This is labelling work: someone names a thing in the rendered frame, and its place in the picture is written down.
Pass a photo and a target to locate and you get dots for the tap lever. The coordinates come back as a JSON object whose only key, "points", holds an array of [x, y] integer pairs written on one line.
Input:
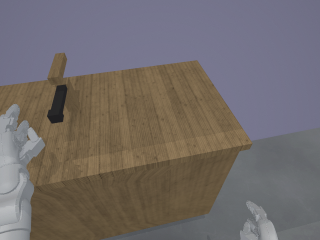
{"points": [[55, 114]]}

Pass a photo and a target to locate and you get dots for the robot left forearm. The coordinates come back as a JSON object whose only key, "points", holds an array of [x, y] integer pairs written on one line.
{"points": [[16, 191]]}

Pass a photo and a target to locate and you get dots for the robot right hand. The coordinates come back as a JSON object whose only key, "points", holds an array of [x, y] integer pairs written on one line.
{"points": [[262, 227]]}

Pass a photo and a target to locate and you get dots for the counter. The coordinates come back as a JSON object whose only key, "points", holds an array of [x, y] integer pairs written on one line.
{"points": [[137, 148]]}

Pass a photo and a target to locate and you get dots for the robot left hand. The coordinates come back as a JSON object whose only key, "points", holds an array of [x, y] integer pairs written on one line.
{"points": [[15, 148]]}

